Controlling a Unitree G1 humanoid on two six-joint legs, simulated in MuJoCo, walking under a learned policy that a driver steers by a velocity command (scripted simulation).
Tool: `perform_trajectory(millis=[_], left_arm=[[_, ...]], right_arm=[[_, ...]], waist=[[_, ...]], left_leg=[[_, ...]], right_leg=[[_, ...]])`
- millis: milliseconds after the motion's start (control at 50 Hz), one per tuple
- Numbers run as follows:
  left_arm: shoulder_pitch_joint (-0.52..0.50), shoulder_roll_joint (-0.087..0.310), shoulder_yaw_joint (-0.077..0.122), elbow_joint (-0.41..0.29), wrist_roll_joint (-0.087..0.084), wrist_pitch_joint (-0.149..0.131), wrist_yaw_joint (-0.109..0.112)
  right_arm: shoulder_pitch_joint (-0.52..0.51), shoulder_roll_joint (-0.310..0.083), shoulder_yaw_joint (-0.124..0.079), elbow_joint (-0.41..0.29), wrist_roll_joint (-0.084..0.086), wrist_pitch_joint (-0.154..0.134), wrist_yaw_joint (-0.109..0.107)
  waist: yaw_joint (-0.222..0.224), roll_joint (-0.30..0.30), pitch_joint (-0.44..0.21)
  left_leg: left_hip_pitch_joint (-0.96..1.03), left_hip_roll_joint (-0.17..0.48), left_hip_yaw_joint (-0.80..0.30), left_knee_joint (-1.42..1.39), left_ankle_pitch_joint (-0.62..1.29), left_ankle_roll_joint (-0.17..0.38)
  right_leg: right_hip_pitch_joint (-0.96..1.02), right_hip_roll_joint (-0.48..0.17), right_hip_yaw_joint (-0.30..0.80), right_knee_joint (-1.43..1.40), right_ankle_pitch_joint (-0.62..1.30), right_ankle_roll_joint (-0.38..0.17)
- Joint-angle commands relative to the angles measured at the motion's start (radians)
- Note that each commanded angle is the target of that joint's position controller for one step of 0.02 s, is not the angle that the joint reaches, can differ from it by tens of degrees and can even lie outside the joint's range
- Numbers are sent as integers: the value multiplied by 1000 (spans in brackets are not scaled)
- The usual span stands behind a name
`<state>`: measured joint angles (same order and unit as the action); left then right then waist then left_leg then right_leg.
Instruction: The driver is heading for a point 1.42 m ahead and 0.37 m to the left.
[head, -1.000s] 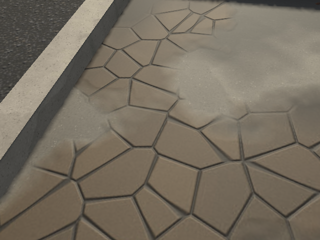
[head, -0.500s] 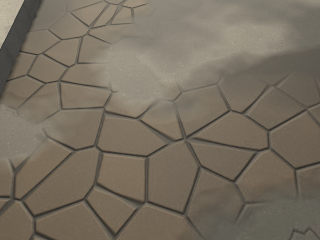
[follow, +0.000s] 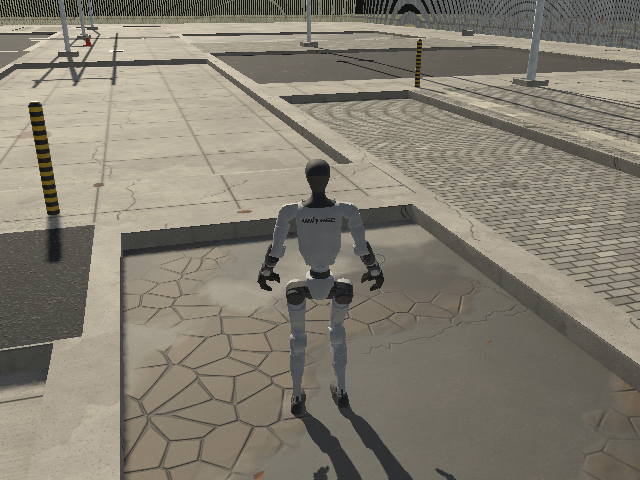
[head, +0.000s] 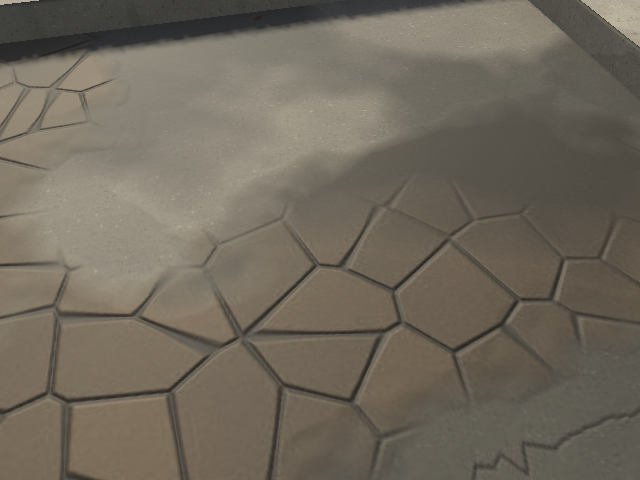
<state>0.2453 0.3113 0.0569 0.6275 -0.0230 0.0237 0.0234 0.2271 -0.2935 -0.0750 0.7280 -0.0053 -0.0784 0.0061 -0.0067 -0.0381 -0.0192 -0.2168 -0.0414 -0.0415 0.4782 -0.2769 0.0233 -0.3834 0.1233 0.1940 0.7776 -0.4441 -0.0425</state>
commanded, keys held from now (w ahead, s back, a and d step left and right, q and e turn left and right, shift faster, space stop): w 0.14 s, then w+q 0.86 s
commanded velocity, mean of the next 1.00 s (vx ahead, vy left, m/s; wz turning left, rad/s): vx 0.46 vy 0.00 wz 0.28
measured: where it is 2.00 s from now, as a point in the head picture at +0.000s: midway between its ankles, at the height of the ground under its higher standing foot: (216, 321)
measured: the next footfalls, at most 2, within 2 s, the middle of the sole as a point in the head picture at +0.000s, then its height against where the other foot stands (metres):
right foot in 0.36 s outside the picture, level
left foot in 0.88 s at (264, 475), level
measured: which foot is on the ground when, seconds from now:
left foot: down 0.00-0.38, up 0.40-0.86, down 0.88-1.00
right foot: up 0.00-0.34, down 0.36-0.88, up 0.90-1.00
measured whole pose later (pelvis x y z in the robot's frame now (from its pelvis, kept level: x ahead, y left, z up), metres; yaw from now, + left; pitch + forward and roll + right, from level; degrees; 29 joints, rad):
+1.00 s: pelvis +0.46 +0.03 -0.01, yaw +23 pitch +1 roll -1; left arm 0.25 0.31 0.05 0.74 -0.02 -0.10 0.00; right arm 0.20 -0.31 -0.06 0.63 0.02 -0.04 0.04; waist 0.01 -0.01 0.09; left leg -0.40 -0.09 0.01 0.56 -0.17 0.10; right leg -0.36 -0.04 0.03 1.21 -0.41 0.00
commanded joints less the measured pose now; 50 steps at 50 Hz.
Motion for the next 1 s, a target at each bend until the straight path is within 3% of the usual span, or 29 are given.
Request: perform_trajectory(millis=[20, 40, 100, 160, 200, 260, 300, 320, 340, 360, 380, 400, 420, 440, 460, 520, 580, 680, 780, 820, 840, 860, 880, 900, 920, 940, 960, 980, 1000], left_arm=[[-54, 140, 38, -90, -1, -46, -3], [-42, 129, 38, -73, 8, -51, -8], [-98, 72, 21, -79, 14, -77, -26], [-181, 32, 1, -104, 17, -90, -33], [-251, 2, -11, -125, 12, -104, -43], [-273, 27, -3, -129, -1, -120, -62], [-227, 66, 13, -121, -10, -125, -65], [-169, 87, 24, -106, -12, -126, -60], [-61, 121, 44, -74, -9, -124, -50], [89, 164, 63, -50, 2, -120, -36], [224, 262, 83, -34, 37, -110, -25], [241, 215, 69, -20, 43, -108, -34], [171, 143, 45, -13, 32, -108, -36], [111, 104, 33, -11, 22, -107, -36], [56, 75, 25, -5, 25, -109, -37], [-13, 43, 25, 16, 34, -134, -36], [-16, 64, 36, 47, 33, -149, -32], [10, 115, 48, 86, 25, -139, -20], [76, 162, 62, 130, 3, -107, -17], [76, 195, 70, 132, -2, -90, -12], [72, 209, 73, 129, -5, -80, -9], [60, 208, 70, 123, -11, -73, -5], [72, 176, 54, 108, 2, -79, -1], [176, 18, 5, 51, 43, -100, -15], [87, 91, 9, 39, 16, -138, -27], [-25, 146, 24, 2, -22, -154, -33], [-43, 130, 16, -6, -16, -164, -29], [-39, 126, 17, 5, 9, -166, -21], [-18, 135, 23, 14, 23, -158, -20]], right_arm=[[32, -130, -28, -35, 4, -23, -8], [36, -119, -22, -36, 9, -21, -13], [99, -117, -14, -11, 6, -23, -20], [135, -127, -9, 7, 16, -16, -19], [163, -140, -8, 21, 23, -5, -18], [202, -181, -15, 36, 31, 6, -14], [194, -196, -19, 39, 39, 12, -14], [177, -200, -20, 38, 40, 15, -14], [177, -181, -14, 37, 36, 16, -14], [169, -134, 3, 22, 22, 11, -12], [236, -17, 37, -19, 12, 2, -14], [261, -47, 31, -17, 43, -9, -20], [202, -128, 3, -22, 67, -5, -18], [142, -129, 2, -31, 62, 0, -16], [115, -115, 2, -31, 47, 5, -15], [126, -60, 3, -18, 41, 36, -6], [72, -47, 5, -47, 32, 50, -5], [-87, -31, 21, -104, 26, 34, 28], [-216, -45, 23, -179, 30, 32, 59], [-185, -79, 5, -193, 28, 38, 62], [-105, -111, -13, -182, 28, 44, 59], [41, -156, -41, -150, 31, 49, 49], [208, -224, -74, -112, 35, 62, 30], [174, -338, -88, -119, 41, 57, 19], [201, -265, -64, -160, 32, 37, 25], [171, -208, -48, -144, 21, 22, 30], [117, -189, -41, -142, 25, 14, 30], [49, -161, -33, -151, 23, 12, 28], [8, -138, -23, -165, 9, 10, 23]], waist=[[-8, 198, 154], [-8, 180, 131], [-39, 154, 118], [-71, 157, 117], [-96, 163, 131], [-93, 176, 128], [-46, 195, 112], [1, 195, 84], [60, 170, 13], [137, 133, -110], [146, -130, -307], [133, -255, -349], [115, -178, -183], [94, -132, -81], [67, -91, -20], [11, -89, 39], [-2, -36, 83], [45, 1, 130], [74, 14, 147], [36, -25, 81], [-13, -41, 20], [-99, -33, -62], [-175, 31, -150], [-36, 313, -228], [-108, 195, -384], [-123, 134, -234], [-77, 67, -126], [-33, 32, -67], [3, 53, -49]], left_leg=[[181, 360, -506, -331, -433, 189], [207, 319, -429, -325, -354, 161], [207, 269, -272, -342, -111, 156], [169, 242, -183, -357, 34, 164], [115, 226, -146, -351, 117, 163], [86, 250, -162, -323, 155, 160], [107, 283, -202, -290, 196, 141], [102, 280, -190, -232, 297, 122], [78, 236, -150, -99, 432, 95], [-42, 181, -108, 128, 377, 56], [-367, 48, -14, 511, 14, -19], [-463, 21, -102, 706, -291, -26], [-532, 78, -113, 786, -226, -19], [-540, 118, -76, 780, -149, -11], [-515, 143, -68, 742, -82, -12], [-427, 173, -61, 705, 26, -20], [-487, 172, -79, 627, 107, -37], [-461, 155, -7, 322, 317, -27], [-464, 125, 67, 167, 249, 31], [-358, 58, 128, 159, 148, 70], [-248, 15, 153, 161, 99, 95], [-36, -30, 162, 112, 128, 130], [273, 16, 37, 91, 149, 176], [592, 292, -539, 13, -25, 357], [643, 375, -826, -150, -164, 409], [549, 350, -687, -193, -114, 347], [400, 307, -563, -194, -18, 313], [266, 268, -468, -194, 105, 288], [173, 239, -406, -212, 206, 280]], right_leg=[[-464, -87, 14, 272, 27, 28], [-461, -96, -4, 282, 78, 37], [-450, -132, -75, 264, 233, 59], [-382, -173, -161, 107, 314, 84], [-279, -162, -190, -45, 343, 94], [-129, -127, -204, -180, 340, 88], [-37, -123, -182, -245, 333, 61], [59, -114, -185, -286, 334, 39], [225, -103, -197, -322, 331, 11], [474, -193, -128, -299, 324, -29], [834, -472, 243, -319, 165, -139], [760, -552, 527, -476, 4, -199], [632, -522, 404, -501, -63, -172], [517, -480, 260, -514, 0, -152], [419, -432, 163, -545, 89, -140], [273, -378, -27, -623, 296, -135], [262, -387, -128, -657, 421, -150], [291, -373, -282, -675, 488, -132], [448, -408, -354, -601, 640, -99], [495, -406, -385, -466, 986, -78], [498, -397, -399, -330, 1133, -68], [426, -370, -422, -130, 1155, -42], [200, -331, -419, 155, 917, 0], [-258, -127, -354, 533, -87, 68], [-351, -91, -100, 647, -165, 59], [-430, -138, -85, 628, -63, 41], [-411, -181, -95, 537, 28, 29], [-353, -214, -97, 449, 78, 35], [-280, -235, -88, 404, 115, 41]])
